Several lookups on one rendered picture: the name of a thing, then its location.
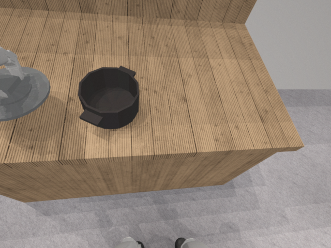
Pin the lid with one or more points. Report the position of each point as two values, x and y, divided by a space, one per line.
29 95

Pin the pot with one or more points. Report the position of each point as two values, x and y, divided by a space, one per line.
109 97

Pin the knob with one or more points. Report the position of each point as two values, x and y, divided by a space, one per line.
8 83

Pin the left robot shin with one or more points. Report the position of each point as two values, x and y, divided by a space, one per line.
128 239

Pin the right robot foot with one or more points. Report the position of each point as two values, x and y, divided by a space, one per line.
179 242

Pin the table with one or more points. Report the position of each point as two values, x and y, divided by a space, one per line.
208 108

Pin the robot left hand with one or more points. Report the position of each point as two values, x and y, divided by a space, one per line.
9 59

